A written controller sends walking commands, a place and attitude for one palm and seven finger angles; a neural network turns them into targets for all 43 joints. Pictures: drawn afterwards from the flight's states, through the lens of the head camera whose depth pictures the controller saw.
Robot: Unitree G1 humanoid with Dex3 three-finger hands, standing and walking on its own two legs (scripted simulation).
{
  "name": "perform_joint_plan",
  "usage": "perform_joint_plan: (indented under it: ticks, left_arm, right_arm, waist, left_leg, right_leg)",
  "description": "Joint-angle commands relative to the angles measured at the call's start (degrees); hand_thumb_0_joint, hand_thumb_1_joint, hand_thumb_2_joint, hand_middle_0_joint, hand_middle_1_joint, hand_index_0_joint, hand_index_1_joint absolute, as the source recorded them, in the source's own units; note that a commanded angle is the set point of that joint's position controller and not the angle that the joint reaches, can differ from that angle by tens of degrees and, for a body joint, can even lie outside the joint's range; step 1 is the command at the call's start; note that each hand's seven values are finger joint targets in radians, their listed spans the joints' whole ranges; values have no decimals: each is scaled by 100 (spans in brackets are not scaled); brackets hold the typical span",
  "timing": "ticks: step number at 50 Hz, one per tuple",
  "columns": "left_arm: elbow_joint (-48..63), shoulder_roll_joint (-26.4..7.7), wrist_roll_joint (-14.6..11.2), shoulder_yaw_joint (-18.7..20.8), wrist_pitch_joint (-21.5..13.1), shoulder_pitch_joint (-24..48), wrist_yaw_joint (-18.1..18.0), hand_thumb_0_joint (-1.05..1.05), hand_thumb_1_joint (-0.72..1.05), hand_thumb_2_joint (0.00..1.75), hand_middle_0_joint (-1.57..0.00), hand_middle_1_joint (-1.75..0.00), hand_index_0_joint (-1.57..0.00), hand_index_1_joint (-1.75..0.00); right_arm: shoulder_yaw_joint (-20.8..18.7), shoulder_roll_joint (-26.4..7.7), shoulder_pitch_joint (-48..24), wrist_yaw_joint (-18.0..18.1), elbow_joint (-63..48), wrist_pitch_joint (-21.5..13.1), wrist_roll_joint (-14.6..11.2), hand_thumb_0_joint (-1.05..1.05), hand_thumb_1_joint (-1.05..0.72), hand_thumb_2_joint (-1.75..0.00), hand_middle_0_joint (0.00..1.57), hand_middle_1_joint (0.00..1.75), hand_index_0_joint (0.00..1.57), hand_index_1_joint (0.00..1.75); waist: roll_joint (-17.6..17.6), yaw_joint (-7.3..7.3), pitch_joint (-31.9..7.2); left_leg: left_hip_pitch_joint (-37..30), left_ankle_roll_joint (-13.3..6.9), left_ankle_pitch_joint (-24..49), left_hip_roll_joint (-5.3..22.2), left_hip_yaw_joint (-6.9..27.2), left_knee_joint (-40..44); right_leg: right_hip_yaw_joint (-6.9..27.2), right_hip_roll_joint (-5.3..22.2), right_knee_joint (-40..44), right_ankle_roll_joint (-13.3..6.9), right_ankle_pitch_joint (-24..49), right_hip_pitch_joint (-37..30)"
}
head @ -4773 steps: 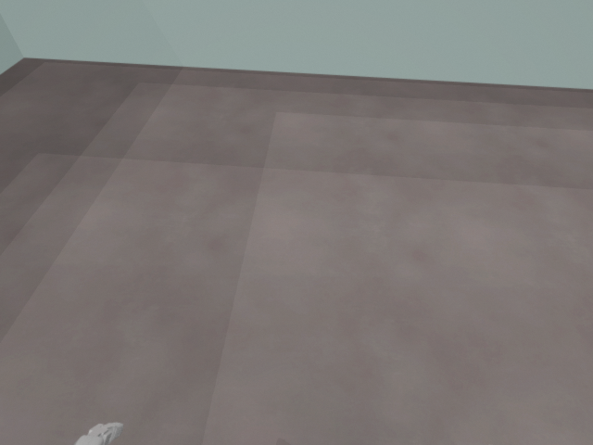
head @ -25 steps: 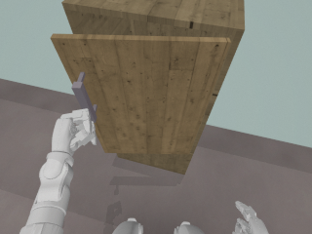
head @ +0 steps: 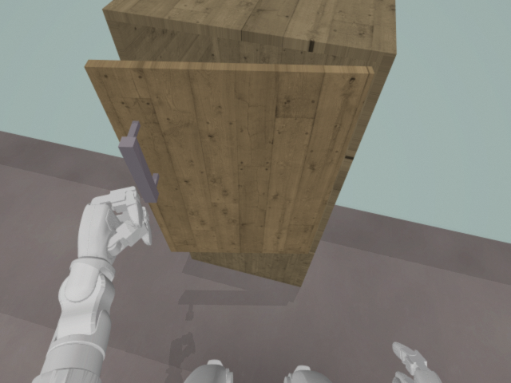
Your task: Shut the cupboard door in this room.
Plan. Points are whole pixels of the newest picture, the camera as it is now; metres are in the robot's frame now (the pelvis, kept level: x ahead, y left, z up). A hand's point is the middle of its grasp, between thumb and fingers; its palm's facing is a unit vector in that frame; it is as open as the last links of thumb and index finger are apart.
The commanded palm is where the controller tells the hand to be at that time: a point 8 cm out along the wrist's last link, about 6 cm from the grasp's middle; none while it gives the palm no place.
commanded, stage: push the door shut along its arc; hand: left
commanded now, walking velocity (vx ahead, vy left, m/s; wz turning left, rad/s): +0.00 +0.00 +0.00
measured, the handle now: (143, 164) +0.46 +0.22 +0.05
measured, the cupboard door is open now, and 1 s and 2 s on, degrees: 14 4 0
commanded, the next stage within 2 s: pull the fist back off the door in 1.94 s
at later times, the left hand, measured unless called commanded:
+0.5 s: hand (153, 191) +0.40 +0.19 +0.06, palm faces -0.08 -1.00 -0.04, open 3.1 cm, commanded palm +0.38 +0.23 +0.06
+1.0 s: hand (174, 169) +0.45 +0.16 +0.06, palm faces -0.20 -0.98 -0.03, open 3.1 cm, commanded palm +0.45 +0.21 +0.06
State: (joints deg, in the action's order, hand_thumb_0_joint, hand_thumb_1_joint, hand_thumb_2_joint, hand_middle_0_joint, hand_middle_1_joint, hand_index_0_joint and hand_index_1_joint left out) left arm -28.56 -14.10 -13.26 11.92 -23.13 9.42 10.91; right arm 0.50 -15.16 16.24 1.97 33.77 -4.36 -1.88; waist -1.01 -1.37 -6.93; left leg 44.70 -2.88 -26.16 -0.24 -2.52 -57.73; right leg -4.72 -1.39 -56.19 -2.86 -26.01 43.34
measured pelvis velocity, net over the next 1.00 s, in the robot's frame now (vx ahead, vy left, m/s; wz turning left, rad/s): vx -0.01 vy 0.01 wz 0.00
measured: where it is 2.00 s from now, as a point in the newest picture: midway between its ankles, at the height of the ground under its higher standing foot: outside the picture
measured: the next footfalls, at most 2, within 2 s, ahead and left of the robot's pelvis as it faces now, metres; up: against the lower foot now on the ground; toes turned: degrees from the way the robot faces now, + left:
none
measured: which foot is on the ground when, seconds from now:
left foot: down 0.00-1.00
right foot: down 0.00-1.00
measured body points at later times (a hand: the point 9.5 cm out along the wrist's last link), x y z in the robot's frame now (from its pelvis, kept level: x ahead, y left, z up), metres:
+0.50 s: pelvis -0.01 +0.01 -0.01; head +0.07 +0.02 +0.44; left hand +0.39 +0.24 +0.06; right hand +0.10 -0.25 -0.11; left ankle +0.02 +0.09 -0.68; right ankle +0.02 -0.09 -0.68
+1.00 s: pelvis -0.01 +0.01 -0.02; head +0.09 +0.03 +0.42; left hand +0.45 +0.22 +0.06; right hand +0.05 -0.26 -0.13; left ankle +0.02 +0.09 -0.68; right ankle +0.02 -0.09 -0.68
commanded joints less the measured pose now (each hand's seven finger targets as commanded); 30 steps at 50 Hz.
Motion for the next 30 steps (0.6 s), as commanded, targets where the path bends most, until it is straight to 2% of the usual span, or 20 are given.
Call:
perform_joint_plan:
  ticks: [1,2,3,4,5,8,9,12,13,15,16,18,19,20,23,24,25,26,27,30]
  left_arm:
    - [1238,-980,0,163,-654,1987,-19,0,90,90,-130,-150,-130,-150]
    - [1128,-1011,22,151,-600,1992,-7,0,90,90,-130,-150,-130,-150]
    - [1004,-869,49,-28,-530,2124,42,0,90,90,-130,-150,-130,-150]
    - [901,-942,31,56,-451,2131,57,0,90,90,-130,-150,-130,-150]
    - [935,-936,26,44,-382,2064,75,0,90,90,-130,-150,-130,-150]
    - [665,-1112,10,140,-180,2274,139,0,90,90,-130,-150,-130,-150]
    - [650,-1108,-6,110,-167,2642,146,0,90,90,-130,-150,-130,-150]
    - [648,-1274,30,189,-283,3298,125,0,90,90,-130,-150,-130,-150]
    - [465,-1305,38,244,-307,3299,124,0,90,90,-130,-150,-130,-150]
    - [129,-1378,47,302,-354,3516,165,0,90,90,-130,-150,-130,-150]
    - [57,-1471,77,346,-389,3617,201,0,90,90,-130,-150,-130,-150]
    - [-270,-1525,95,403,-337,3382,317,0,90,90,-130,-150,-130,-150]
    - [-343,-1483,113,302,-306,3532,399,0,90,90,-130,-150,-130,-150]
    - [-483,-1469,115,290,-253,3532,470,0,90,90,-130,-150,-130,-150]
    - [-566,-1350,79,146,-163,3823,650,0,90,90,-130,-150,-130,-150]
    - [-665,-1392,55,180,-132,3889,679,0,90,90,-130,-150,-130,-150]
    - [-719,-1476,52,223,-140,4057,699,0,90,90,-130,-150,-130,-150]
    - [-766,-1360,30,115,-155,4278,732,0,90,90,-130,-150,-130,-150]
    - [-834,-1518,33,246,-188,4388,735,0,90,90,-130,-150,-130,-150]
    - [-1051,-1482,104,112,-265,4866,819,0,90,90,-130,-150,-130,-150]
  right_arm:
    - [-266,-762,-157,68,-635,-316,28,0,-90,-90,20,30,20,30]
    - [-269,-793,-109,74,-636,-322,21,0,-90,-90,20,30,20,30]
    - [-261,-792,-135,74,-608,-326,9,0,-90,-90,20,30,20,30]
    - [-275,-814,-100,76,-594,-319,4,0,-90,-90,20,30,20,30]
    - [-278,-824,-105,78,-652,-311,-3,0,-90,-90,20,30,20,30]
    - [-250,-858,-54,107,-669,-271,-26,0,-90,-90,20,30,20,30]
    - [-235,-841,-65,119,-640,-261,-33,0,-90,-90,20,30,20,30]
    - [-216,-853,-36,150,-611,-285,-19,0,-90,-90,20,30,20,30]
    - [-207,-842,-34,143,-586,-290,-8,0,-90,-90,20,30,20,30]
    - [-198,-847,12,139,-526,-286,-4,0,-90,-90,20,30,20,30]
    - [-206,-870,52,138,-503,-277,3,0,-90,-90,20,30,20,30]
    - [-212,-885,149,107,-515,-254,7,0,-90,-90,20,30,20,30]
    - [-211,-891,183,94,-508,-226,-1,0,-90,-90,20,30,20,30]
    - [-223,-903,246,72,-490,-204,-5,0,-90,-90,20,30,20,30]
    - [-269,-936,362,63,-494,-157,-28,0,-90,-90,20,30,20,30]
    - [-265,-946,396,56,-479,-130,-30,0,-90,-90,20,30,20,30]
    - [-266,-969,429,60,-465,-103,-36,0,-90,-90,20,30,20,30]
    - [-264,-953,419,64,-451,-95,-44,0,-90,-90,20,30,20,30]
    - [-273,-981,474,85,-440,-99,-42,0,-90,-90,20,30,20,30]
    - [-280,-991,552,78,-312,-72,-36,0,-90,-90,20,30,20,30]
  waist:
    - [-284,-118,-1574]
    - [-236,-160,-1554]
    - [-323,-206,-1475]
    - [-214,-177,-1503]
    - [-295,-126,-1599]
    - [5,-168,-1609]
    - [5,-235,-1557]
    - [-177,-275,-1627]
    - [-186,-229,-1660]
    - [-38,-272,-1639]
    - [-41,-278,-1769]
    - [-138,-192,-1949]
    - [-269,-243,-1944]
    - [-307,-227,-1944]
    - [-154,-346,-2016]
    - [-212,-344,-1961]
    - [-72,-372,-1922]
    - [-58,-446,-1838]
    - [63,-461,-1843]
    - [-145,-551,-1915]
  left_leg:
    - [-828,136,982,42,479,750]
    - [-805,121,929,42,501,739]
    - [-860,134,859,49,524,760]
    - [-864,150,812,61,559,798]
    - [-906,150,855,48,545,812]
    - [-840,138,916,51,582,831]
    - [-801,128,870,48,571,807]
    - [-877,131,805,50,615,758]
    - [-883,149,804,54,626,760]
    - [-752,135,750,45,608,700]
    - [-777,145,857,56,629,683]
    - [-809,155,1128,40,599,637]
    - [-863,165,1244,47,599,631]
    - [-914,184,1312,56,620,639]
    - [-1016,161,1534,82,638,581]
    - [-978,163,1478,77,627,585]
    - [-944,166,1367,92,673,608]
    - [-887,141,1248,73,645,595]
    - [-838,120,1275,72,671,558]
    - [-935,134,1184,90,712,518]
  right_leg:
    - [480,54,690,108,1091,-676]
    - [461,37,687,111,1014,-623]
    - [446,49,716,108,953,-493]
    - [416,46,720,107,896,-507]
    - [423,50,727,99,935,-575]
    - [399,53,745,108,1019,-659]
    - [422,56,756,124,995,-615]
    - [415,53,696,100,865,-470]
    - [422,57,686,94,859,-477]
    - [453,54,683,106,836,-469]
    - [437,56,620,97,932,-470]
    - [435,56,553,79,1205,-581]
    - [431,58,544,75,1318,-516]
    - [400,49,528,67,1343,-474]
    - [378,42,529,86,1511,-369]
    - [389,39,554,87,1476,-364]
    - [366,34,558,82,1352,-314]
    - [389,34,601,95,1276,-273]
    - [370,17,574,81,1280,-253]
    - [380,34,531,83,1146,5]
